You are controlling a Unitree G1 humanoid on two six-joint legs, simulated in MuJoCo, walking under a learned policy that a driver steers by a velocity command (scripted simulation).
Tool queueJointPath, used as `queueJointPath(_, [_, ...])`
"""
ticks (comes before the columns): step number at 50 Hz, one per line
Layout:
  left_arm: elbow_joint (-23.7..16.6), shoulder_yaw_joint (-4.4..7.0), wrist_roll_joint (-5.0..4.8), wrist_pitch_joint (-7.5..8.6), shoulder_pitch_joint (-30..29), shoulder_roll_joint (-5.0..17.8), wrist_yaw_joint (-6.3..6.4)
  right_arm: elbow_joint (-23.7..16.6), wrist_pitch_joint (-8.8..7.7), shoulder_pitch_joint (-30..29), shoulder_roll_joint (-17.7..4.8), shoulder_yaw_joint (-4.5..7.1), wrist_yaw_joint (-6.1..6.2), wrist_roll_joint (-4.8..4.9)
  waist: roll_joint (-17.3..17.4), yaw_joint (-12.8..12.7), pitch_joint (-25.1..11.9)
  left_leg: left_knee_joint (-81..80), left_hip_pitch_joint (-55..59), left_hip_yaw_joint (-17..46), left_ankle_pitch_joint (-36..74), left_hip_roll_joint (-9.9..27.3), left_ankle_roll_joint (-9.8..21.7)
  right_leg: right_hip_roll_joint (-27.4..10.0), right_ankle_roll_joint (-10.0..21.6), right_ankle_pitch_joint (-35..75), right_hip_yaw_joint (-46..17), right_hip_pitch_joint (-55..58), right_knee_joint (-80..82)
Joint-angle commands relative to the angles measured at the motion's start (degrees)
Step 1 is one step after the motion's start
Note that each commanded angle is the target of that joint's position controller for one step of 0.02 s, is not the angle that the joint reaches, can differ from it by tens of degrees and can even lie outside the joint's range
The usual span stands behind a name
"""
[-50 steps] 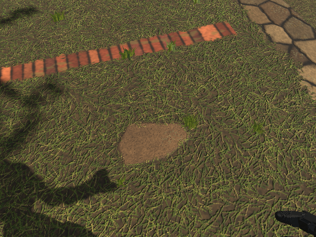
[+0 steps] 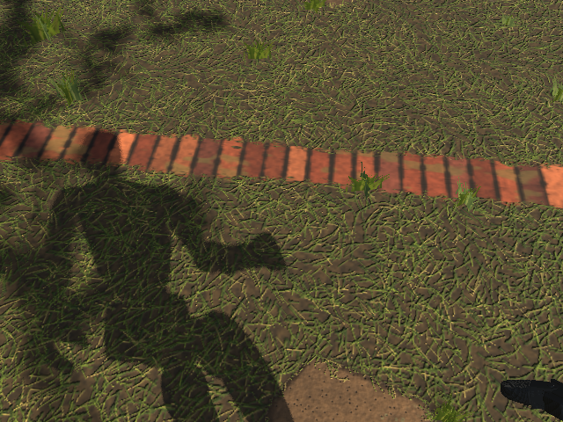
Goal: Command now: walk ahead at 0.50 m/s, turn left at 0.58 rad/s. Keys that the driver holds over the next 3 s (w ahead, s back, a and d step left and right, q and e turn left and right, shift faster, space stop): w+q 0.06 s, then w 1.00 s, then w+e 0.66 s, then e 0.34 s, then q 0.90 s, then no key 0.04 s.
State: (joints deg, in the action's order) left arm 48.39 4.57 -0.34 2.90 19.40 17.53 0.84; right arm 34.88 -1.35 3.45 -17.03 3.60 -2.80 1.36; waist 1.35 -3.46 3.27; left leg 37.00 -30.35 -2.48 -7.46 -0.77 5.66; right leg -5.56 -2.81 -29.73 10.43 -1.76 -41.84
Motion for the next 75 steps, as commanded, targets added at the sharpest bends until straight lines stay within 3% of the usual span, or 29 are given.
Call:
queueJointPath(1, [-8.71, 0.10, -0.69, 4.14, -3.64, 7.32, -1.04, -0.44, -0.79, 20.16, -13.63, 4.35, 0.75, 0.00, 6.14, 10.65, -23.44, -19.51, 52.78, 48.08, -16.20, 19.47, 16.49, 5.04, 1.70, -3.49, -16.17, -43.74, -38.08])
queueJointPath(2, [-10.24, 0.33, -2.09, 4.96, -7.53, 8.37, -1.28, 0.31, -1.51, 18.20, -11.30, 3.58, 0.68, -0.30, 4.81, 10.15, -14.84, -20.19, 46.29, 39.84, -12.38, 17.73, 14.12, 2.93, 2.80, 2.19, -15.22, -47.05, -35.77])
queueJointPath(3, [-9.72, 0.07, -1.10, 5.31, -7.77, 7.55, -0.82, 0.04, -1.81, 14.80, -9.97, 3.10, 0.79, -0.22, 0.10, 7.50, -10.38, -20.14, 37.63, 33.39, -6.51, 15.10, 12.29, 0.54, 3.06, 6.93, -15.13, -44.28, -31.12])
queueJointPath(4, [-8.86, 0.36, 0.20, 5.12, -6.86, 7.70, -0.46, -0.54, -1.84, 11.04, -8.04, 2.49, 0.99, -0.70, -0.28, 4.99, -7.90, -20.58, 30.19, 27.88, 0.39, 13.25, 11.00, -1.23, 2.63, 9.94, -14.96, -40.03, -26.49])
queueJointPath(6, [-7.93, 0.51, 0.58, 3.66, -4.32, 7.22, -0.67, -1.35, -2.14, 8.23, -6.09, 1.75, 1.35, -1.68, 1.74, 2.34, -7.23, -23.08, 22.71, 23.37, 8.63, 11.51, 10.93, -2.57, 1.71, 13.02, -14.72, -34.03, -23.15])
queueJointPath(8, [-7.68, 0.07, 1.00, 2.57, -4.42, 5.44, -0.60, 0.05, -2.73, 9.24, -6.49, 1.72, 1.71, -1.42, 1.41, 2.09, -6.34, -24.59, 19.12, 18.90, 14.50, 10.64, 11.31, -2.33, 0.17, 15.99, -13.45, -32.99, -19.24])
queueJointPath(13, [-9.86, -1.16, 0.78, 2.73, -14.13, 2.80, -1.17, 3.12, -2.80, 12.96, -7.58, 1.77, 2.81, -0.94, 1.92, 5.79, -2.92, -25.94, 18.28, 11.83, 11.83, 7.19, 7.55, -0.44, -0.48, 34.70, -12.33, -32.57, 0.32])
queueJointPath(19, [-12.52, -1.28, -0.12, 3.67, -22.11, 3.62, -2.95, 7.03, -2.21, 18.67, -8.68, 2.06, 2.95, -0.42, 2.32, 8.75, 0.36, -23.20, 27.79, 15.32, 8.23, 12.11, 6.86, 1.86, 2.36, 34.64, -12.56, -34.55, 11.51])
queueJointPath(22, [-12.37, -0.83, -0.04, 3.94, -19.48, 4.78, -3.41, 7.94, -1.39, 18.79, -9.33, 2.41, 3.33, -0.41, 3.94, 6.66, -0.83, -18.79, 32.56, 16.35, 17.76, 13.72, 5.19, 3.29, 4.90, 27.17, -11.51, -30.87, 13.64])
queueJointPath(24, [-9.28, 0.92, 0.30, 4.09, -7.73, 8.03, -2.83, 7.54, -0.98, 17.22, -8.47, 1.87, 3.42, -0.72, 3.22, 0.31, -9.05, -4.75, 29.83, 12.54, 32.44, 9.16, 2.66, 4.88, 8.24, 28.70, -9.44, -12.39, 14.90])
queueJointPath(25, [-7.95, 1.67, 0.99, 4.04, 2.21, 11.51, -2.45, 6.14, -0.96, 17.38, -5.86, 0.67, 3.57, -1.84, -2.07, -3.35, -18.08, 11.80, 19.50, 10.00, 19.33, 5.24, 0.53, -4.77, 12.24, 31.02, -20.29, 4.77, 12.62])
queueJointPath(26, [-5.91, 2.71, 0.66, 3.58, 5.91, 14.96, -2.78, 6.00, -2.10, 26.28, -0.33, -0.84, 3.13, -0.89, -19.19, 0.35, -25.01, 31.79, -3.20, 7.31, -20.58, -4.73, -3.90, -16.78, 21.75, 18.60, -46.89, 24.29, 17.80])
queueJointPath(27, [-5.97, 1.24, -0.77, 3.39, 6.42, 9.14, -2.91, 6.63, -2.81, 22.58, -5.63, -0.05, 2.93, -0.24, -13.31, -2.48, -22.70, 37.15, -10.72, 12.72, -25.41, -2.54, -3.73, -16.04, 20.27, 5.91, -52.56, 23.67, 23.46])
queueJointPath(28, [-6.52, 0.48, -0.56, 3.17, 2.27, 7.06, -2.59, 4.92, -3.24, 15.92, -8.35, 0.81, 2.71, 0.68, -8.92, -2.68, -13.68, 37.49, -14.00, 11.19, -20.34, 0.51, -3.40, -14.22, 17.49, 5.53, -43.99, 16.23, 24.81])
queueJointPath(30, [-7.32, -0.31, 0.60, 2.70, -3.89, 5.40, -2.44, 3.67, -3.52, 10.72, -7.29, 0.76, 2.83, -0.57, -3.58, 0.17, -5.27, 31.32, -11.34, 7.99, -12.49, 4.92, -3.87, -9.96, 16.09, 16.86, -33.70, 2.09, 27.52])
queueJointPath(34, [-6.46, -0.59, 0.35, 3.44, -5.10, 5.00, -2.42, 4.71, -2.26, 13.83, -3.93, 0.44, 2.84, -0.86, -6.18, 3.74, -4.37, 24.00, -5.38, 6.58, -8.57, 7.39, -5.56, -6.94, 16.77, 28.12, -24.92, -6.10, 32.05])
queueJointPath(41, [-3.42, 0.08, -0.43, 2.51, -0.96, 7.78, -1.36, 1.73, -3.08, 1.02, -1.40, -0.65, 2.17, -0.98, -4.66, 0.00, -1.10, 0.82, -4.80, 3.83, 11.35, 6.22, -6.90, -3.96, 14.41, 32.96, -15.30, -5.93, 34.29])
queueJointPath(46, [-0.54, 0.42, -0.90, 1.07, 3.27, 8.72, -1.04, -0.75, -3.83, -5.71, -2.15, -0.55, 0.71, -0.34, -4.94, -1.55, 0.68, -6.37, -5.73, 3.75, 9.69, 4.59, -5.02, -7.81, 13.71, 34.19, -16.51, 2.01, 31.07])
queueJointPath(49, [-0.03, 0.94, -1.01, 0.17, 2.14, 10.03, -0.53, -0.19, -4.12, -2.09, -4.23, 0.28, 0.28, -0.59, -6.19, 1.75, -1.82, -8.77, 0.83, 2.34, 3.62, 2.57, -2.51, -8.79, 12.02, 46.36, -16.33, 5.70, 24.83])
queueJointPath(51, [-0.72, 0.06, -0.45, -0.21, 0.94, 8.15, -0.21, 4.15, -4.03, 13.24, -8.78, 2.60, 1.10, -1.09, -4.47, 9.30, -12.35, -8.90, 24.59, 2.44, 5.96, 3.00, 1.17, -3.92, 8.99, 52.82, -12.19, -1.46, 6.08])
queueJointPath(52, [-2.66, -1.75, 0.51, 0.59, 5.60, 2.92, -0.41, 5.08, -3.79, 20.84, -14.48, 3.85, 1.61, -2.33, 5.99, 9.31, -22.20, -7.67, 47.88, 23.44, 3.96, 17.63, 8.55, 2.81, 5.38, 31.90, -9.18, -21.70, -15.69])
queueJointPath(53, [-1.80, -2.45, 0.03, 1.77, 7.35, 1.43, -0.82, 6.17, -3.39, 22.78, -12.67, 3.47, 1.46, -1.13, 14.95, 9.12, -27.29, -16.39, 54.85, 43.52, -5.56, 23.66, 14.06, 9.00, 3.87, -2.73, -14.03, -34.89, -28.41])
queueJointPath(54, [-2.49, -0.94, -1.59, 2.62, 3.08, 7.23, -1.32, 5.77, -3.26, 19.99, -8.87, 2.19, 1.55, -0.77, 9.07, 10.09, -19.43, -18.53, 49.35, 38.61, -12.11, 22.31, 11.27, 5.37, 4.64, -2.10, -17.95, -41.08, -33.15])
queueJointPath(55, [-3.85, -0.77, -2.45, 2.98, -1.78, 7.77, -1.52, 5.31, -3.22, 16.36, -7.23, 1.66, 1.80, -1.01, 5.87, 9.21, -12.51, -19.84, 41.23, 30.27, -11.02, 20.34, 9.06, 2.61, 5.16, 2.89, -16.45, -42.07, -32.03])
queueJointPath(57, [-3.89, -0.33, -1.27, 2.14, -3.85, 6.78, -1.17, 5.33, -3.87, 10.46, -4.00, 0.70, 1.61, -1.81, 3.12, 5.53, -5.47, -24.21, 27.88, 20.05, -3.48, 16.10, 6.74, -1.28, 4.60, 10.48, -15.89, -37.57, -25.19])
queueJointPath(61, [-3.03, -0.54, -1.26, -0.48, -1.55, 3.27, -0.72, 7.26, -5.53, 8.67, -4.53, 1.20, 1.63, -2.24, 3.21, 2.64, -2.79, -29.81, 20.04, 10.02, 4.87, 14.96, 6.81, -2.15, 2.69, 17.06, -17.02, -34.13, -21.35])
queueJointPath(68, [-6.51, -1.13, -0.65, 0.13, -12.36, 1.03, -2.19, 10.33, -5.12, 11.01, -6.79, 1.67, 3.08, -2.03, 0.97, 6.09, 0.32, -31.37, 23.76, -3.15, 11.50, 12.90, 3.82, -0.56, 2.67, 36.09, -13.07, -35.32, -0.59])
queueJointPath(72, [-10.22, -1.51, -0.73, 0.08, -18.63, 0.60, -3.54, 12.74, -3.43, 15.06, -8.15, 2.24, 3.39, -1.11, 0.25, 8.37, 2.25, -28.38, 33.42, -5.24, 15.76, 15.96, 3.34, 0.14, 4.49, 32.42, -10.66, -39.24, 5.44])
queueJointPath(75, [-12.17, -0.81, -0.78, -0.09, -18.31, 2.00, -4.53, 12.89, -1.86, 14.26, -9.76, 2.80, 3.90, -0.54, 2.13, 6.35, 0.40, -21.09, 38.19, -7.32, 34.34, 17.17, 1.70, 3.08, 7.09, 23.94, -6.88, -35.77, 6.83])
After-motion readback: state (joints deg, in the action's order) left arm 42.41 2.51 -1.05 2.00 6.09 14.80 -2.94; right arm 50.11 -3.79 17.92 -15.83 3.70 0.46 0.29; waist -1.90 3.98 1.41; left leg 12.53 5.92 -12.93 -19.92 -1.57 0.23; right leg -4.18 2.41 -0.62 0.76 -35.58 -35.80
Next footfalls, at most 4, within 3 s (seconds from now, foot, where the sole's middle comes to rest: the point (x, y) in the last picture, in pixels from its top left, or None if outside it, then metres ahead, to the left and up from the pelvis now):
0.48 right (356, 409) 0.47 -0.11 -0.75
1.02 left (245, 297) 0.73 0.17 -0.75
1.56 right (333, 208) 1.03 -0.06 -0.75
2.00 left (296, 136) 1.32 0.06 -0.75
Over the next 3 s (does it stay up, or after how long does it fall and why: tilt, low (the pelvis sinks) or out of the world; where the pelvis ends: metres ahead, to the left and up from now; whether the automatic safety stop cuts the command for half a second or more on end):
stays up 1.21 0.04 0.03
